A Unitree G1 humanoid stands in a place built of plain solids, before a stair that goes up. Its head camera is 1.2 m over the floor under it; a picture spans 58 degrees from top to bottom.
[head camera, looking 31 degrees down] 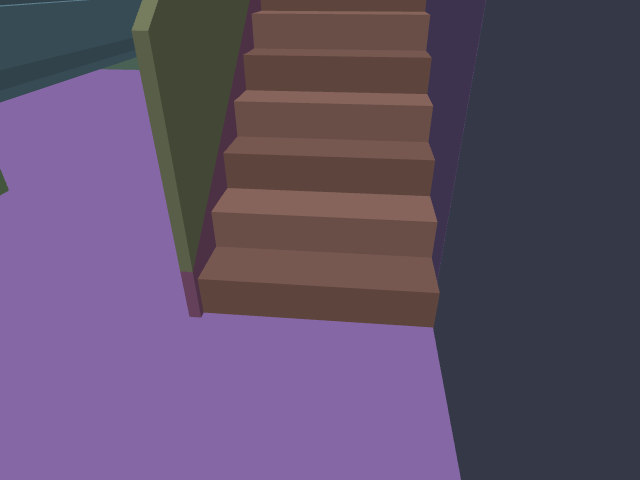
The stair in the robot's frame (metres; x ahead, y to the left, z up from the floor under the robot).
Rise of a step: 0.17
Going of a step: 0.25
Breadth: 0.96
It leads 6 degrees to the right of straight ahead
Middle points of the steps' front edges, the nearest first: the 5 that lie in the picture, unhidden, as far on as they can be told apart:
1.36 0.02 0.18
1.60 -0.01 0.35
1.85 -0.03 0.52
2.10 -0.06 0.70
2.35 -0.08 0.87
